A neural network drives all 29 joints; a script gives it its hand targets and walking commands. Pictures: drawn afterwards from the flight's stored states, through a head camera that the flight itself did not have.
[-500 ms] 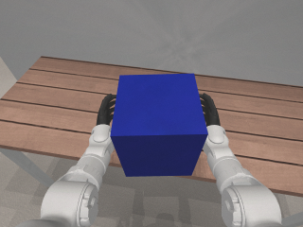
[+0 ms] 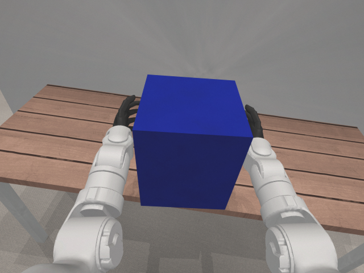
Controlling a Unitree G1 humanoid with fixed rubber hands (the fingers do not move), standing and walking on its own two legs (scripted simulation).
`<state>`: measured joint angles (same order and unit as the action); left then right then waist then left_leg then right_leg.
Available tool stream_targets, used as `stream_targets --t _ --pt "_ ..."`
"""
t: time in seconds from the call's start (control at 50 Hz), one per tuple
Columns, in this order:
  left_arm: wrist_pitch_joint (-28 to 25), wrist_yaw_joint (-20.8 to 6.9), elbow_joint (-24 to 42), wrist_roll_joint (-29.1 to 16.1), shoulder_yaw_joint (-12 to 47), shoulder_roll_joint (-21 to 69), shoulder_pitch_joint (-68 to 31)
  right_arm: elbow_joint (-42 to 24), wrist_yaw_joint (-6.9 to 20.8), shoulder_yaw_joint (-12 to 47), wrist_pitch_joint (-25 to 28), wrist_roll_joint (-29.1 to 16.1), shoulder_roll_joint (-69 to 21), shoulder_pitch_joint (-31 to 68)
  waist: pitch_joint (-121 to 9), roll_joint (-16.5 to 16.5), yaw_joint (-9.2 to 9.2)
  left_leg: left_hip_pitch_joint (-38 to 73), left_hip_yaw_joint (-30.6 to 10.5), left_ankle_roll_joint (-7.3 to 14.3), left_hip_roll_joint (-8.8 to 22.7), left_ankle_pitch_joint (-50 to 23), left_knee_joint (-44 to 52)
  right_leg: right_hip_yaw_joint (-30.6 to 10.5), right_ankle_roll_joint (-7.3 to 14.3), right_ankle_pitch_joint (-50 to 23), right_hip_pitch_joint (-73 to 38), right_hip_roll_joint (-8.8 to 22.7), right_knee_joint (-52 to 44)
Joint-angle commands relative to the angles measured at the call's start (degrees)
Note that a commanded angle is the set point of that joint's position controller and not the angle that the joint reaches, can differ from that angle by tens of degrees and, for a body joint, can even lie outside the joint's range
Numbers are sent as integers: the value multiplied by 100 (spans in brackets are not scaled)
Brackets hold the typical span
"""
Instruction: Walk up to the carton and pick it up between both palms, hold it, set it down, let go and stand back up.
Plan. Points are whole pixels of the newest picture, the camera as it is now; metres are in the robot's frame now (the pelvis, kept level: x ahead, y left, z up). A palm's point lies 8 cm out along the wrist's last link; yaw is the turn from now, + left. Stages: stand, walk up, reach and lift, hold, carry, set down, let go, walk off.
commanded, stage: reach and lift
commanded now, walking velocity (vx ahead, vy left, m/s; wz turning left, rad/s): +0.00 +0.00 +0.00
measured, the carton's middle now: (187, 143) +0.40 -0.01 +0.10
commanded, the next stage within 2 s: hold in 1.36 s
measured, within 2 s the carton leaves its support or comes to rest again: neither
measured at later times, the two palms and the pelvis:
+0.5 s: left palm (109, 122) +0.39 +0.17 +0.16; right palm (245, 131) +0.39 -0.13 +0.16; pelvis +0.02 +0.01 +0.00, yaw +2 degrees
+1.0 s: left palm (115, 121) +0.38 +0.15 +0.17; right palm (254, 136) +0.38 -0.15 +0.16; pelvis +0.02 +0.00 +0.00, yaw +1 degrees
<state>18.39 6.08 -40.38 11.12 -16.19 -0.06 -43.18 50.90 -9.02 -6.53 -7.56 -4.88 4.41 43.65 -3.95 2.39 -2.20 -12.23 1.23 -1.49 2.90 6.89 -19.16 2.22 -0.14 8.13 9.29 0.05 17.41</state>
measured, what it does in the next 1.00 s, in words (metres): stands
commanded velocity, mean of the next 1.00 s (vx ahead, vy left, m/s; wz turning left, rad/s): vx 0.00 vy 0.00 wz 0.00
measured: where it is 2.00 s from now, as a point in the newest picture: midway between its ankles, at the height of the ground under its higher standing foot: outside the picture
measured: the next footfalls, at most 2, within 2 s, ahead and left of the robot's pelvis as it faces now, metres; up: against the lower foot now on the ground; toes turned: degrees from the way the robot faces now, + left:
none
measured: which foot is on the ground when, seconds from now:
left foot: down 0.00-1.00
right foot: down 0.00-1.00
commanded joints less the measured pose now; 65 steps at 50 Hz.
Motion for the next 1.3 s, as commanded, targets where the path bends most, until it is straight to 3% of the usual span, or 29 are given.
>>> stream_targets --t 0.0,0.04,0.06,0.08,0.14,0.18,0.2,0.22,0.3,0.42,0.46,0.52,0.56,0.64,0.66,0.7,0.76,0.78,0.86,0.94,1.06,1.08,1.1,1.16,1.28 --pt "-354 -804 998 -369 2069 4149 -4685 -1747 832 1146 519 227 -4238 5221 -2780 -387 123 1320 38 89 -382 163 216 146 -77 376 -27 -250 -323" --pt "-296 -795 739 -299 1990 4077 -4645 -1497 848 1125 502 306 -4235 5245 -2704 -387 145 1341 114 119 -411 351 242 126 -88 493 34 -237 -376" --pt "-219 -824 632 -277 1940 4149 -4522 -1518 835 1110 504 332 -4171 5237 -2731 -252 71 1403 93 153 -386 296 238 148 -74 404 -93 -246 -385" --pt "-159 -859 494 -238 1863 4091 -4308 -1698 819 1204 526 299 -4122 5390 -2768 -151 157 1384 121 186 -405 231 222 158 -128 384 -173 -251 -377" --pt "-19 -950 827 -361 1982 4069 -4071 -1994 725 1473 477 126 -4238 5342 -2715 -33 160 1350 161 226 -477 -89 160 109 -203 -137 -524 -277 -334" --pt "104 -1004 924 -414 2052 4100 -4052 -1918 649 1485 363 52 -4163 5223 -2523 -127 31 1434 123 189 -514 -287 113 133 -210 -284 -564 -280 -337" --pt "195 -1025 1084 -444 2136 4190 -3805 -2202 600 1710 348 -107 -4244 5194 -2686 -75 24 1647 98 155 -521 -568 29 129 -235 -536 -680 -321 -334" --pt "276 -1054 1067 -379 2105 4033 -3694 -2041 548 1725 255 -178 -4177 5034 -2465 -72 26 1648 120 164 -535 -590 29 104 -257 -659 -678 -307 -357" --pt "574 -1265 1382 -161 1921 3790 -3502 -1804 450 1581 44 -248 -3963 4441 -1615 -113 -151 1460 127 158 -556 -367 201 99 -262 -443 -758 -242 -431" --pt "773 -1167 3102 -638 3167 4215 -3347 -3426 327 2460 24 -952 -4013 4481 -2713 -631 -419 2421 -110 -216 -534 -2128 -401 180 -222 -1628 -970 -445 -248" --pt "847 -1156 3018 -518 3120 4118 -3281 -3381 288 2426 -98 -895 -3954 4408 -2290 -609 -398 2092 -105 -177 -543 -1742 -316 202 -236 -1357 -943 -397 -254" --pt "970 -1105 3604 -559 3397 4194 -3017 -3960 274 2717 -110 -1136 -3882 4152 -2596 -708 -397 2350 -224 -264 -495 -2350 -429 219 -194 -1739 -960 -454 -166" --pt "1077 -1099 3639 -523 3396 4072 -2849 -4005 233 2818 -263 -1174 -3752 4044 -2238 -650 -399 2323 -259 -267 -474 -2195 -381 196 -195 -1511 -832 -438 -243" --pt "1205 -1110 4139 -575 3584 4055 -2495 -4705 181 3221 -366 -1367 -3748 3811 -2629 -580 -393 2429 -305 -238 -503 -2654 -515 199 -266 -2140 -1050 -464 -139" --pt "1238 -1115 4113 -611 3617 3998 -2396 -4807 168 3293 -387 -1442 -3724 3837 -2643 -644 -396 2446 -280 -228 -521 -2572 -507 168 -260 -2123 -1052 -444 -139" --pt "1292 -1125 4095 -592 3601 3904 -2460 -4708 154 3206 -496 -1343 -3622 3749 -2499 -432 -417 2352 -281 -222 -494 -2273 -397 203 -272 -1889 -1065 -474 -193" --pt "1443 -1220 3656 -328 3129 3726 -2321 -4354 180 2975 -611 -1194 -3545 3671 -1769 -300 -310 1966 -181 -92 -488 -1514 -161 218 -273 -1253 -867 -413 -279" --pt "1462 -1261 3579 -333 2998 3654 -2295 -4391 183 2971 -638 -1176 -3577 3729 -1771 -110 -259 1964 -134 -25 -496 -1362 -81 224 -308 -1220 -906 -410 -305" --pt "1407 -1269 3905 -438 3030 3681 -2769 -4661 173 3098 -622 -1223 -3777 4117 -2224 -25 -190 1964 -108 33 -528 -1588 -192 184 -368 -1643 -1091 -397 -164" --pt "1362 -1211 3788 -581 3232 3704 -3162 -4424 165 2958 -693 -1178 -3918 4192 -2345 -244 -345 1996 -109 -1 -528 -1209 -162 150 -323 -1360 -868 -377 -203" --pt "1336 -1278 3217 -416 2816 3595 -3244 -4048 216 2649 -628 -916 -3862 4455 -2222 -226 -216 1712 -11 149 -537 -660 -4 151 -301 -833 -829 -272 -273" --pt "1332 -1296 3189 -451 2827 3541 -3307 -3857 204 2620 -636 -911 -3872 4377 -2219 -125 -272 1747 -11 176 -539 -556 46 175 -334 -795 -774 -281 -296" --pt "1346 -1316 3070 -418 2758 3538 -3329 -3725 214 2523 -665 -923 -3851 4386 -2057 -235 -272 1717 -12 172 -536 -463 84 159 -308 -691 -741 -258 -310" --pt "1422 -1391 2815 -252 2493 3459 -3306 -3370 204 2363 -689 -854 -3768 4443 -1807 -234 -237 1656 29 179 -555 -416 132 183 -305 -585 -750 -268 -366" --pt "1416 -1411 3103 -406 2663 3600 -3269 -3993 75 2718 -618 -1213 -3863 4755 -2362 -255 -284 1950 -8 83 -608 -1259 -146 162 -394 -1566 -1155 -330 -205"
